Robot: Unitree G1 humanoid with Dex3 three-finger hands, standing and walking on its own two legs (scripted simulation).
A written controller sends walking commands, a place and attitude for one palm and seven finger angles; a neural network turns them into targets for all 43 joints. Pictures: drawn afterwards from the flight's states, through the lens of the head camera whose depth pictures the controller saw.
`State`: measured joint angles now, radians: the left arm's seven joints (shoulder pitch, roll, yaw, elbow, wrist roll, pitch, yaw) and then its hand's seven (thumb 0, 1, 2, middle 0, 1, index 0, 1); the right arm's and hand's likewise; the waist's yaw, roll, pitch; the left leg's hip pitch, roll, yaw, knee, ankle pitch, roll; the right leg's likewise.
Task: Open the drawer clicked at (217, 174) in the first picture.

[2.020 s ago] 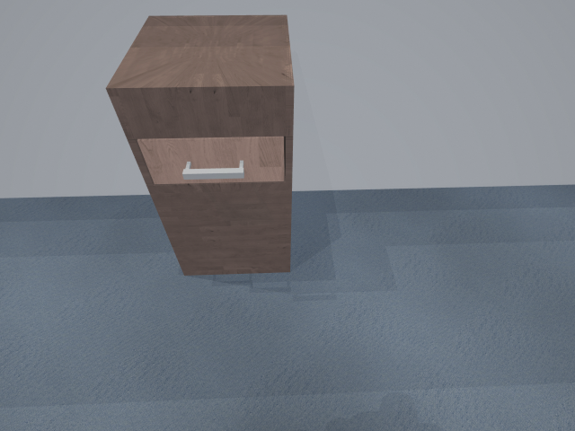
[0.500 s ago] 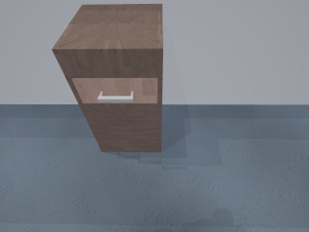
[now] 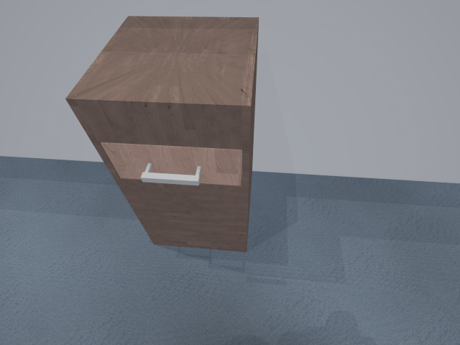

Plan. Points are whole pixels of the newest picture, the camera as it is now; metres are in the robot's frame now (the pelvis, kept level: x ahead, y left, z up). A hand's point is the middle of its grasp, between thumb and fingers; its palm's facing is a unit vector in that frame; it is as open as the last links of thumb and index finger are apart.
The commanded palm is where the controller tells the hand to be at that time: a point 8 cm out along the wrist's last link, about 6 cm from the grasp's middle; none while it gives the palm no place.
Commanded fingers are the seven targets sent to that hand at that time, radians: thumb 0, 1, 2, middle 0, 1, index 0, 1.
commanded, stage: come to a stop and stand still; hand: left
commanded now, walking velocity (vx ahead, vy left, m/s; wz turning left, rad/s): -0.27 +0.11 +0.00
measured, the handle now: (172, 173) +0.56 +0.22 -0.15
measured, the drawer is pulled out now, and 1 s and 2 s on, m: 0.00 0.00 0.00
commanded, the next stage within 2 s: look again from close up in 1.08 s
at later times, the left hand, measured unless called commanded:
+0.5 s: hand out of the picture +0.06 +0.15 -0.14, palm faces +0.04 -0.96 -0.27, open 7.3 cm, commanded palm none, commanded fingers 0.00 0.90 0.90 -0.20 -0.30 -0.20 -0.30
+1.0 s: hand out of the picture +0.00 +0.20 -0.15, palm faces -0.03 -0.97 -0.26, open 7.4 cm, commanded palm none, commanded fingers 0.00 0.90 0.90 -0.20 -0.30 -0.20 -0.30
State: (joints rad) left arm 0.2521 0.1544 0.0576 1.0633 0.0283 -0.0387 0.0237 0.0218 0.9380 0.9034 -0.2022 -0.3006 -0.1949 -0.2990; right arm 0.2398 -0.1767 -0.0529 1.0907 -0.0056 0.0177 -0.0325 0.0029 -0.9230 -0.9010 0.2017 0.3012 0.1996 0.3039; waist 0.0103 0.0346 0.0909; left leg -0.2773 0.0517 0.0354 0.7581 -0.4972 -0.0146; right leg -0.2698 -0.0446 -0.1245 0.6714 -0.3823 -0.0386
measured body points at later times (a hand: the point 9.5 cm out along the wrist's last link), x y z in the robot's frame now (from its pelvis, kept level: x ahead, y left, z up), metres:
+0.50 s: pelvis +0.01 -0.04 +0.02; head +0.06 -0.07 +0.47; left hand +0.06 +0.20 -0.12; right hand +0.07 -0.28 -0.14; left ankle -0.01 +0.11 -0.68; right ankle +0.00 -0.10 -0.72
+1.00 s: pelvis -0.02 +0.01 +0.01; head -0.03 -0.01 +0.46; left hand +0.01 +0.25 -0.13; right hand -0.02 -0.21 -0.15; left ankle +0.00 +0.12 -0.72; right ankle +0.00 -0.10 -0.72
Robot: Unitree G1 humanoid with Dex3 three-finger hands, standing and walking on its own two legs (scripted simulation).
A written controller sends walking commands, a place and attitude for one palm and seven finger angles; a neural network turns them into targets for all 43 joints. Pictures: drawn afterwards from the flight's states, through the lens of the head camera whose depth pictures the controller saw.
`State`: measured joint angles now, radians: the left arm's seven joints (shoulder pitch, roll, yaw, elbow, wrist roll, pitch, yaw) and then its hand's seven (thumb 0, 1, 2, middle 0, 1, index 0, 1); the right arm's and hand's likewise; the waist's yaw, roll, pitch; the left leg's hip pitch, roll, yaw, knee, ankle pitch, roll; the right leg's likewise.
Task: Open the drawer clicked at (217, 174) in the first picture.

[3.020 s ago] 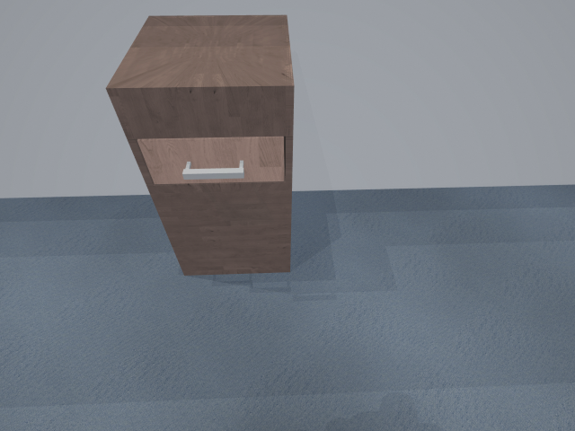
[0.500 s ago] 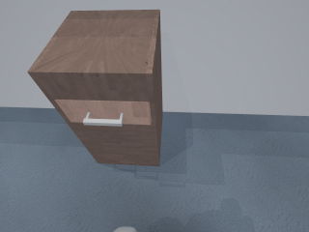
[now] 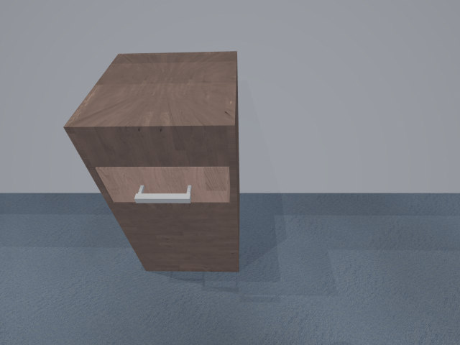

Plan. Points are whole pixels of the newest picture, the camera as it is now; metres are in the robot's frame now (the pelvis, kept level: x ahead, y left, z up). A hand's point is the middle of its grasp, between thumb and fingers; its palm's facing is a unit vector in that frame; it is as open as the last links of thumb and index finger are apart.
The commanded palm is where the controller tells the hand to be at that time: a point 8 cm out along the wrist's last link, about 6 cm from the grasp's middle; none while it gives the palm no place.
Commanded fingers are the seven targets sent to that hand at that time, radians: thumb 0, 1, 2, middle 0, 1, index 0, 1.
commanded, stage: come to a stop and stand still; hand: left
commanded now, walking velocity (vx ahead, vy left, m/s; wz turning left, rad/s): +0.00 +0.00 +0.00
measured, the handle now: (164, 193) +0.57 +0.24 -0.17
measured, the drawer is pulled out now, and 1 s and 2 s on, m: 0.00 0.00 0.00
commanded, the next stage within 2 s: look again from close up in 0.08 s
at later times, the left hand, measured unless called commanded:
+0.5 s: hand out of the picture +0.00 +0.13 -0.17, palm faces +0.03 -0.99 -0.17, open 7.3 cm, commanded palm none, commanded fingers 0.00 0.90 0.90 -0.20 -0.30 -0.20 -0.30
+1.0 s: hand (136, 334) +0.16 +0.19 -0.07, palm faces -0.10 -0.70 -0.71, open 7.4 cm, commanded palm +0.14 +0.19 -0.04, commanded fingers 0.00 0.67 0.80 -0.22 -0.45 -0.22 -0.45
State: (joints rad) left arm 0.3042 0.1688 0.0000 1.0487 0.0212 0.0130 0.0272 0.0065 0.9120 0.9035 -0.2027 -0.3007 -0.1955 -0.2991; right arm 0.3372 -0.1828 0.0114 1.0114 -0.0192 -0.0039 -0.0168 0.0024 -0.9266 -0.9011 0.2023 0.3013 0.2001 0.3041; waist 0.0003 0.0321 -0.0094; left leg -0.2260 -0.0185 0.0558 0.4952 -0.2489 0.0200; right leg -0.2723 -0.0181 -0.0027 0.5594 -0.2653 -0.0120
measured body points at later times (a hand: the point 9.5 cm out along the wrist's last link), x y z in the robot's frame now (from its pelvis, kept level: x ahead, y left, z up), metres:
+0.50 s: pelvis +0.02 -0.02 +0.00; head +0.02 -0.04 +0.45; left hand +0.00 +0.18 -0.15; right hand -0.01 -0.22 -0.17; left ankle +0.01 +0.11 -0.73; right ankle +0.02 -0.11 -0.73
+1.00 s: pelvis +0.03 -0.02 -0.01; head +0.04 -0.06 +0.44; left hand +0.17 +0.22 -0.03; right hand +0.13 -0.28 -0.14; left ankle +0.01 +0.11 -0.73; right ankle +0.02 -0.11 -0.73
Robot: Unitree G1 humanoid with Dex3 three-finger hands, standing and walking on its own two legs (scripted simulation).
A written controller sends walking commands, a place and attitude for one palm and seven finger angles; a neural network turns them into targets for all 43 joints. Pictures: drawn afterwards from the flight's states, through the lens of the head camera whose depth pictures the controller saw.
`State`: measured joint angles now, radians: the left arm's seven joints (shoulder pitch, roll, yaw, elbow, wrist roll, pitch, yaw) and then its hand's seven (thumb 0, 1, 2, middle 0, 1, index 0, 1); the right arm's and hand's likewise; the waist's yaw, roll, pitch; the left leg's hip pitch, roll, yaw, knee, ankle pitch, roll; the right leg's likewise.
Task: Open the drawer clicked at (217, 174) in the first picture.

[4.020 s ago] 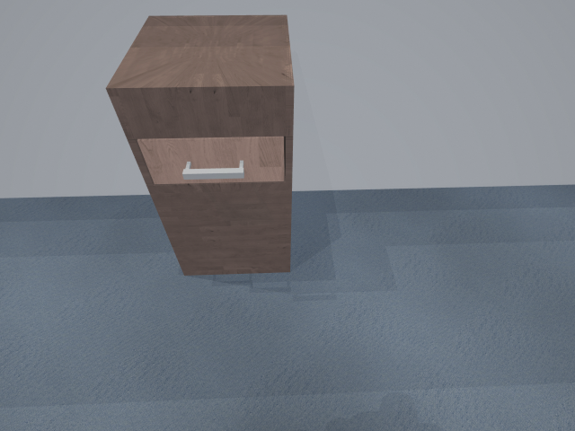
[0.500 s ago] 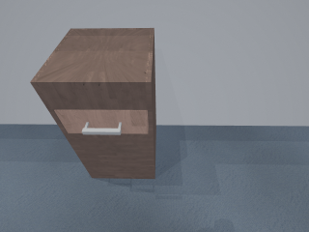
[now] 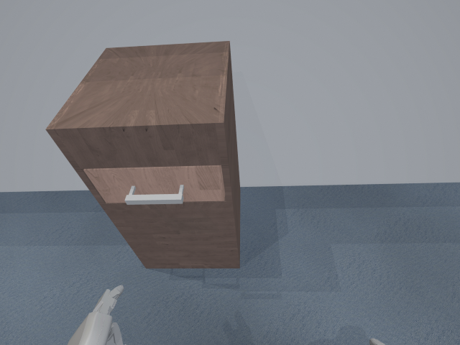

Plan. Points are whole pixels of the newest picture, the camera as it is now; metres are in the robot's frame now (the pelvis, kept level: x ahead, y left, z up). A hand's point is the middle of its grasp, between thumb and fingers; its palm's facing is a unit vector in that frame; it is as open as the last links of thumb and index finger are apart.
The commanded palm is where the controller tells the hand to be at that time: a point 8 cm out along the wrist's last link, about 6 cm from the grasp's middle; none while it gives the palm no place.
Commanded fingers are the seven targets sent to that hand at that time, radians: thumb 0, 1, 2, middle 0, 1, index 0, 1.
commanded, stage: raise the hand with hooked fingers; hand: left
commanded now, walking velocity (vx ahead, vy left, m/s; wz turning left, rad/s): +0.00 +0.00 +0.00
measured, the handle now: (155, 193) +0.54 +0.27 -0.16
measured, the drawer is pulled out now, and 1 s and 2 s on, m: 0.00 0.00 0.00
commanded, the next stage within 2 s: move the hooked fingers above the handle in 1.72 s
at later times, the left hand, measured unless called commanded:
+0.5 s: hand (102, 304) +0.20 +0.24 -0.02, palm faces +0.11 -0.13 -0.99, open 10.1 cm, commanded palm +0.17 +0.24 +0.03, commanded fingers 0.00 0.08 0.55 -0.26 -0.82 -0.26 -0.82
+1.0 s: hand (88, 258) +0.25 +0.26 +0.04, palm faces +0.09 -0.12 -0.99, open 13.0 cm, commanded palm +0.23 +0.26 +0.10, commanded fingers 0.00 -0.50 0.30 -0.30 -1.20 -0.30 -1.20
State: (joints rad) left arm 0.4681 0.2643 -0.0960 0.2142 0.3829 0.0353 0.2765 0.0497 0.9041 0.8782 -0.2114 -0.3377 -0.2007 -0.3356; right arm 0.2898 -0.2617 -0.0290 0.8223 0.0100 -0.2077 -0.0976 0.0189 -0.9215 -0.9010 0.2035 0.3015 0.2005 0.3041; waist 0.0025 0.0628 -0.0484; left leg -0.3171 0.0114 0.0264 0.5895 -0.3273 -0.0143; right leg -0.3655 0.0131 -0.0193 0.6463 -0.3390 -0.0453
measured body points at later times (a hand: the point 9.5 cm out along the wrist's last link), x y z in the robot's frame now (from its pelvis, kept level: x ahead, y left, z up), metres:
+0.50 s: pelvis -0.02 +0.02 -0.04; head +0.00 +0.00 +0.41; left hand +0.19 +0.25 +0.03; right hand +0.22 -0.15 -0.12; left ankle -0.02 +0.14 -0.73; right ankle +0.00 -0.09 -0.73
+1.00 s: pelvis -0.01 +0.04 +0.00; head +0.00 +0.02 +0.44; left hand +0.24 +0.27 +0.09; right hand +0.18 -0.20 -0.10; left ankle -0.02 +0.14 -0.73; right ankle +0.00 -0.09 -0.73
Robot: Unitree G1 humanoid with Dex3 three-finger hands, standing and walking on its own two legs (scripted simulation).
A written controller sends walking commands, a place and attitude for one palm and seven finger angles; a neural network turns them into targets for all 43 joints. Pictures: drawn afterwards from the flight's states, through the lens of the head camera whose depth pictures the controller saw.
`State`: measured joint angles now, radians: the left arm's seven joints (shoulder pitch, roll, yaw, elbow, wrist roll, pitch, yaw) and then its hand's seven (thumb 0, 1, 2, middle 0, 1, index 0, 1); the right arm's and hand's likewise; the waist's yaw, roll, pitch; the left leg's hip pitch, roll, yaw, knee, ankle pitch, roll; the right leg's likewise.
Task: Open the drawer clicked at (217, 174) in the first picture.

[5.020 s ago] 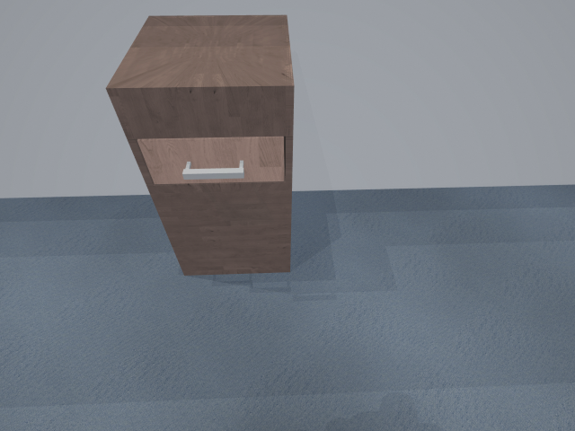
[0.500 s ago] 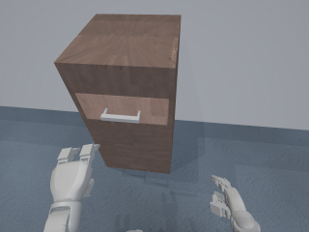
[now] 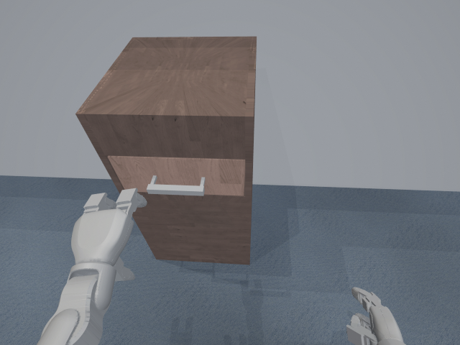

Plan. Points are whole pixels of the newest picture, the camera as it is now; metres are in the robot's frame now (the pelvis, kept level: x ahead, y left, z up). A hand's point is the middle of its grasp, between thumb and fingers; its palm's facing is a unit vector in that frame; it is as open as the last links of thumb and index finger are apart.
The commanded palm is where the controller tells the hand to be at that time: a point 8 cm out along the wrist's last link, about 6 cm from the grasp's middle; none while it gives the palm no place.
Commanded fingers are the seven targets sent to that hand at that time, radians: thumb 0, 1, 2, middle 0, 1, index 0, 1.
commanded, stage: raise the hand with hooked fingers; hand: left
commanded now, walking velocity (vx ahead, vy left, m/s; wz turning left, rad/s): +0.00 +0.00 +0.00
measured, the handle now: (177, 184) +0.55 +0.23 -0.15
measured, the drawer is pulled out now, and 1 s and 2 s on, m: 0.00 0.00 0.00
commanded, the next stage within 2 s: move the hooked fingers above the handle in 0.72 s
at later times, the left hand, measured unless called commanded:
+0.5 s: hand (116, 205) +0.31 +0.24 +0.09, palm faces +0.02 -0.10 -0.99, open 13.8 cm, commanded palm +0.28 +0.24 +0.14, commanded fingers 0.00 -0.50 0.30 -0.30 -1.20 -0.30 -1.20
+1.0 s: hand (124, 210) +0.32 +0.23 +0.07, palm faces -0.01 -0.09 -1.00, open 13.8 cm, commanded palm +0.31 +0.24 +0.12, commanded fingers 0.00 -0.50 0.30 -0.30 -1.20 -0.30 -1.20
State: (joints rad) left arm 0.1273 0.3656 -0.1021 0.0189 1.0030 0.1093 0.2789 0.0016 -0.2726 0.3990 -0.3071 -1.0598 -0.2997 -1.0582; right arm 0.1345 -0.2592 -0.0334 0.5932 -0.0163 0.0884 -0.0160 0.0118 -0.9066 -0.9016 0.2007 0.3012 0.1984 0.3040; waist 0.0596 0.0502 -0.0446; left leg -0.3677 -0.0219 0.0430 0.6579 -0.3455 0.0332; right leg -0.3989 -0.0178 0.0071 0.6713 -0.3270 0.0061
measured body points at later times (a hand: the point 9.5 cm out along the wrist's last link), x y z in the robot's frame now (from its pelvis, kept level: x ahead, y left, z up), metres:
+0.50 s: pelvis +0.01 -0.01 +0.01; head +0.03 -0.04 +0.46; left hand +0.30 +0.24 +0.14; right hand +0.20 -0.23 -0.10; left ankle +0.00 +0.10 -0.72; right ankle +0.01 -0.13 -0.72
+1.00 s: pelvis +0.01 -0.01 +0.01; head +0.03 -0.04 +0.46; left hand +0.31 +0.23 +0.12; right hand +0.20 -0.23 -0.10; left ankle +0.00 +0.10 -0.72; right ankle +0.01 -0.13 -0.72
